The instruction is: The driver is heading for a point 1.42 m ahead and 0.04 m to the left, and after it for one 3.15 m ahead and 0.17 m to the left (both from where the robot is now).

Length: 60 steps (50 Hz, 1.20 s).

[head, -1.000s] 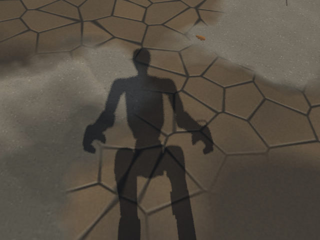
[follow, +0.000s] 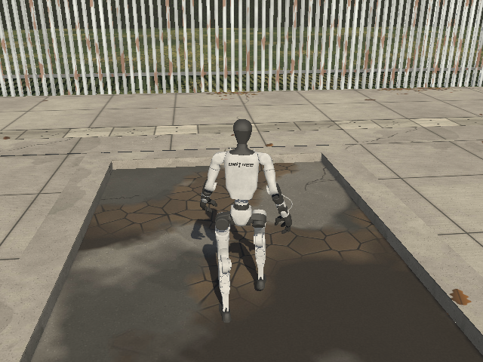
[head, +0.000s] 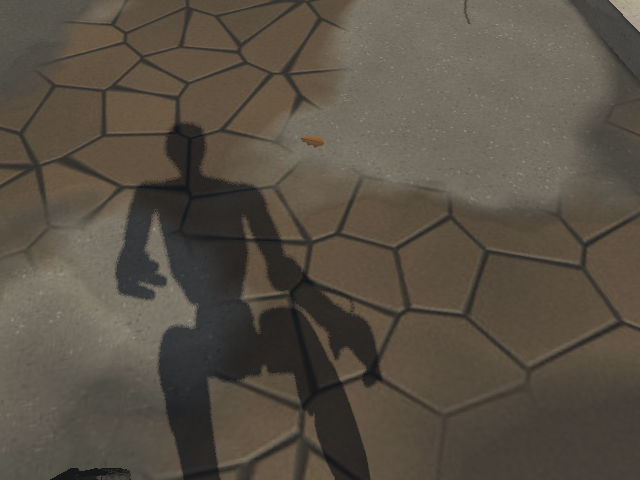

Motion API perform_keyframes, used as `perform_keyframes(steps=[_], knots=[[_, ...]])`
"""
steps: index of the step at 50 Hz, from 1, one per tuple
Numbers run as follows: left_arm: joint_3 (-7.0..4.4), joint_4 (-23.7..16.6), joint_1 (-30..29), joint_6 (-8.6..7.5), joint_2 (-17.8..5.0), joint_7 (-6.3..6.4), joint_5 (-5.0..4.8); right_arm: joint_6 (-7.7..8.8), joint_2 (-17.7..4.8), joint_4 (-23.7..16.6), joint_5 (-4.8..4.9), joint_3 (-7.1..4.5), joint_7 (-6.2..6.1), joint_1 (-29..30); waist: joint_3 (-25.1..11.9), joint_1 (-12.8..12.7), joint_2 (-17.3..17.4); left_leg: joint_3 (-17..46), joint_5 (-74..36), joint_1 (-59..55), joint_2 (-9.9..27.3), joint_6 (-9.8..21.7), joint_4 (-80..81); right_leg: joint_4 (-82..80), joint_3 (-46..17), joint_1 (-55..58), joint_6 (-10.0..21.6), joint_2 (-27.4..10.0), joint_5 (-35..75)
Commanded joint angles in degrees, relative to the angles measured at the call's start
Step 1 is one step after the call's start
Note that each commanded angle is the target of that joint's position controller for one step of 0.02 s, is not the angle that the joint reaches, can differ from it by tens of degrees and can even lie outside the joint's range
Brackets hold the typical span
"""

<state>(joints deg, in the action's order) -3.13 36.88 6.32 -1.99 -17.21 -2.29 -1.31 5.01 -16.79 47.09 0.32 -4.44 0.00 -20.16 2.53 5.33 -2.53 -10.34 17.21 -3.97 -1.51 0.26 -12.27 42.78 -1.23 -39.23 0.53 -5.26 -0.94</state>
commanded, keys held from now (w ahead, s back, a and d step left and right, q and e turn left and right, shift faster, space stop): w+e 0.26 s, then w+q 0.74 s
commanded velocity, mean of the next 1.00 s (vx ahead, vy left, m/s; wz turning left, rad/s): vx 0.50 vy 0.00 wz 0.03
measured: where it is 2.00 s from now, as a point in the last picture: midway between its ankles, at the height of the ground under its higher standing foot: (294, 289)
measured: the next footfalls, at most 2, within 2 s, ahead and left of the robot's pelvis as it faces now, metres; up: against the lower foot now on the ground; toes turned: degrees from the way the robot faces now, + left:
right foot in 0.12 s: +0.25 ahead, -0.12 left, +0.00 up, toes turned -7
left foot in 0.68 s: +0.59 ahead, +0.05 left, +0.00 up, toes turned -4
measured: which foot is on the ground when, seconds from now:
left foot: down 0.00-0.14, up 0.16-0.66, down 0.68-1.00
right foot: up 0.00-0.10, down 0.12-0.68, up 0.70-1.00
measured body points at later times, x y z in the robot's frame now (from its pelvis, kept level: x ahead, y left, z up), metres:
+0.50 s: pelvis +0.29 -0.05 +0.01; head +0.31 -0.07 +0.46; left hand +0.41 +0.21 -0.09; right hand +0.42 -0.33 -0.09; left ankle +0.51 +0.09 -0.68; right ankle +0.21 -0.12 -0.74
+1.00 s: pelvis +0.59 -0.03 +0.01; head +0.63 -0.01 +0.46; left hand +0.78 +0.24 -0.08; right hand +0.68 -0.31 -0.10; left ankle +0.55 +0.05 -0.74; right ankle +0.77 -0.20 -0.68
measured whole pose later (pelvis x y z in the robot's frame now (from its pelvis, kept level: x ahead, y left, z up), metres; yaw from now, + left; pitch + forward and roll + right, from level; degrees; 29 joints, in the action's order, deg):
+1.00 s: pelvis +0.59 -0.03 +0.01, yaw +6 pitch +2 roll +0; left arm -1.4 37.6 5.2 -5.4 -17.2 -0.3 0.8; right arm 2.5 -16.9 41.0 1.1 -2.9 -0.2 -19.1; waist 2.4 3.5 -1.6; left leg 8.2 12.5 8.6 -6.7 4.8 -19.9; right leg 39.1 -6.4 -37.0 -4.4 -3.8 -2.3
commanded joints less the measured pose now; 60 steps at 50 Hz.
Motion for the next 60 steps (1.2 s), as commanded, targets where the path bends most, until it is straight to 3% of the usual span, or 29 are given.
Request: perform_keyframes(steps=[1,4,6,7,8,9,10,11,12,16,21,26,31,33,34,35,36,37,38,39,40,44,49,54,56,57,58,59,60], knots=[[-0.01,-6.2,-5.6,-0.74,-2.1,-1.22,-0.12,0.26,-10.2,-3.2,0.86,-2.25,-0.33,2.8,3.7,-1.5,4.7,3.1,-27.9,2.5,16.9,7.6,2.8,-5.2,2.2,1.7,2.1,0.6,0.6],[-1.74,-6.7,-1.8,-0.14,-5.5,-1.42,0.14,-1.15,-12.9,-3.0,1.27,-2.90,-0.80,2.2,-1.8,-5.4,7.4,0.1,-54.9,-1.6,16.8,5.9,-9.9,-6.2,6.9,11.4,5.8,6.3,-7.6],[-4.98,-2.9,15.1,0.79,-10.9,-0.15,-0.18,-1.62,-12.2,-3.8,1.30,-2.28,-1.31,2.4,-10.7,-14.7,5.5,-1.8,-52.7,9.9,13.9,2.9,-34.1,-10.2,5.1,37.2,9.8,9.2,-5.8],[-6.18,-2.3,17.7,1.06,-17.4,0.95,-0.50,-0.94,-4.6,-6.3,-1.44,0.17,-0.75,-3.1,-16.2,-10.4,-9.8,-0.9,-2.7,33.9,6.4,-0.6,-56.2,-10.4,-20.3,59.0,17.5,-5.7,-7.3],[-5.35,-4.7,17.9,0.06,-16.6,0.62,-0.38,1.16,-4.8,-7.9,-0.95,1.16,0.06,-2.1,-27.4,-10.5,-9.2,13.0,18.7,44.5,-1.1,-1.3,-68.0,-21.7,-48.4,66.0,25.3,-14.6,-20.6],[-4.12,-4.2,16.8,-0.76,-12.4,0.17,0.23,2.26,-9.9,-9.5,1.56,-0.30,0.63,5.9,-20.8,-13.1,-2.6,17.0,13.1,49.8,2.1,-0.3,-68.7,-25.8,-42.5,61.4,21.0,-12.9,-22.2],[-3.69,-3.7,14.1,-1.31,-11.2,0.17,0.29,2.89,-9.3,-10.7,2.13,0.08,0.61,8.4,-12.5,-11.1,-0.8,15.9,7.6,50.4,4.3,0.5,-64.2,-26.7,-35.0,52.4,18.8,-10.7,-19.0],[-3.15,-4.1,10.1,-1.52,-9.6,0.30,0.29,3.01,-8.6,-10.0,0.88,0.19,0.08,8.2,-8.1,-8.1,3.0,15.6,4.0,47.4,6.6,0.1,-59.3,-26.7,-28.9,43.6,17.1,-8.2,-12.5],[-2.65,-4.8,7.3,-1.64,-8.2,0.47,0.87,2.59,-9.0,-9.5,-0.16,-0.15,-0.20,7.0,-6.2,-5.8,2.0,15.9,1.6,43.1,8.0,-0.3,-55.7,-27.5,-24.5,37.1,16.4,-6.2,-6.1],[-1.79,-3.1,6.3,-2.54,-6.6,1.27,1.33,0.16,-6.3,-7.1,-0.85,0.48,0.00,3.8,-5.3,-3.8,0.1,13.3,-4.7,37.3,9.3,-3.4,-48.9,-30.9,-14.3,27.8,16.3,-4.0,7.4],[-1.43,0.5,9.6,-2.84,-7.4,2.01,1.46,0.12,-4.1,-8.7,0.03,1.61,0.55,12.9,-1.4,-8.0,-0.9,12.1,-23.4,38.8,8.8,-3.2,-31.4,-33.0,-5.6,28.4,12.3,-1.6,3.9],[-1.81,4.2,13.1,-2.84,-9.0,1.85,1.33,0.54,-4.0,-11.0,1.13,1.91,2.24,19.4,2.3,-10.9,-0.1,12.1,-25.3,41.8,6.8,-0.6,-22.0,-33.7,-4.4,37.0,11.7,-6.2,0.6],[-2.48,5.8,12.5,-1.26,-10.3,2.64,1.01,0.48,-5.0,-12.7,0.72,1.45,3.91,17.9,0.1,-8.5,-1.0,9.7,-12.3,40.1,2.9,3.8,-19.1,-25.0,-1.2,46.7,9.0,-8.7,23.0],[-2.41,5.0,10.8,-0.29,-10.6,3.41,1.20,0.06,-8.7,-10.2,0.40,-0.77,3.31,6.4,-8.1,-2.0,-0.8,5.9,-12.1,23.0,-1.9,6.7,-17.6,-8.5,2.9,44.1,6.4,-5.5,41.1],[-1.62,3.8,11.5,-0.41,-9.2,4.05,2.00,-0.29,-12.4,-9.0,0.53,-2.13,2.67,-2.4,-14.4,1.6,3.0,15.7,-15.9,6.1,4.3,10.0,-18.4,7.2,4.5,32.3,4.0,-3.6,29.3],[0.48,1.6,18.3,-1.92,-2.8,3.13,2.86,-0.15,-17.8,-9.1,0.66,-3.33,2.56,-5.2,-21.0,-2.4,17.6,47.0,-6.7,-15.1,18.5,21.5,-14.4,29.3,3.6,6.8,-0.8,8.8,-15.0],[0.27,2.2,15.0,-3.77,-6.0,2.21,1.87,-0.27,-11.9,-9.1,1.18,-1.91,2.46,-6.7,-24.6,0.6,14.2,57.5,0.4,-20.1,20.0,22.0,-7.0,35.4,-5.6,-1.4,-0.6,9.4,-30.2],[-0.42,0.3,9.6,-5.03,-8.8,1.40,-0.29,-0.44,-10.0,-9.5,0.76,-1.28,2.09,-3.9,-16.2,1.2,10.9,48.9,0.1,-14.6,18.6,19.0,-5.8,35.5,-6.5,-5.9,0.2,6.0,-26.2],[-0.05,-0.7,6.3,-5.76,-8.2,1.41,-0.16,-0.60,-9.5,-10.2,0.54,-1.18,1.85,-0.8,-11.2,0.1,5.0,42.7,-4.4,-6.9,16.3,17.3,-5.4,31.7,-5.5,-5.2,0.6,3.6,-22.3],[-0.25,-1.1,4.5,-5.97,-7.9,1.68,1.17,-0.80,-8.6,-10.8,0.46,-0.84,1.76,2.1,-6.7,-1.8,1.7,38.0,-11.3,0.6,14.2,16.5,-4.5,26.3,-4.6,-3.5,0.2,2.0,-19.9],[-0.59,-1.3,5.0,-5.60,-8.1,1.86,1.91,-0.81,-7.7,-11.6,-0.09,-0.41,1.54,3.7,-5.7,-3.8,2.9,35.1,-16.6,5.5,12.5,16.2,-3.2,23.3,-4.7,0.1,-0.3,0.8,-18.1],[0.02,-1.2,6.4,-3.74,-5.5,2.35,2.51,-0.92,-8.9,-11.4,0.31,-0.79,0.48,4.9,-3.8,-5.9,5.4,29.0,-25.1,15.0,9.6,16.9,-0.7,13.4,-2.3,4.0,-4.2,0.9,-14.9],[0.98,-3.3,-4.3,-4.18,-3.2,2.01,1.93,-1.97,-10.3,-9.4,0.95,-1.34,-0.86,1.4,-2.6,-1.9,7.0,25.4,-18.5,20.0,5.4,12.3,-1.9,-7.2,-1.3,10.9,-5.5,4.9,4.4],[-0.46,-4.0,-6.6,-5.20,-6.2,1.26,0.92,-2.90,-9.8,-8.1,1.36,-1.46,-1.25,-0.7,-2.8,-2.2,8.8,33.8,-12.8,12.7,8.7,10.3,-7.9,-14.8,-4.6,14.0,-3.0,5.7,1.3],[-1.48,-2.6,-1.3,-5.64,-7.5,1.48,0.88,-3.22,-8.9,-8.5,1.09,-1.38,-1.16,0.8,-3.9,-5.4,9.8,35.0,-15.0,12.4,8.0,8.8,-12.6,-17.5,-3.5,21.1,-0.5,5.6,-1.5],[-2.31,-1.8,4.2,-5.88,-9.1,1.87,1.52,-3.11,-6.8,-9.0,0.79,-0.59,-0.91,1.0,-8.4,-8.2,8.6,32.8,-15.9,14.4,5.2,7.1,-20.5,-18.0,-5.0,31.0,1.8,2.6,-2.3],[-3.13,-1.2,12.4,-5.75,-12.1,2.39,2.11,-2.95,-3.2,-10.0,-0.34,0.70,-0.73,-0.3,-16.6,-10.9,1.2,27.4,-4.7,21.4,1.0,5.0,-36.4,-17.3,-15.0,45.4,5.1,-7.3,-6.4],[-4.05,0.9,15.4,-4.83,-15.4,1.89,2.36,-2.48,-1.4,-11.8,1.61,1.43,-0.65,-7.6,-20.9,-7.0,-18.3,21.1,17.7,41.1,-5.0,2.1,-52.6,-23.3,-41.5,59.0,13.6,-18.2,-21.1],[-2.94,-0.3,13.5,-4.62,-9.7,1.61,1.20,-2.59,-7.4,-9.8,2.07,0.31,-0.89,-6.6,-15.5,-8.3,-10.2,22.2,14.9,47.0,0.0,1.1,-59.4,-25.6,-43.0,55.3,12.4,-18.0,-31.7]])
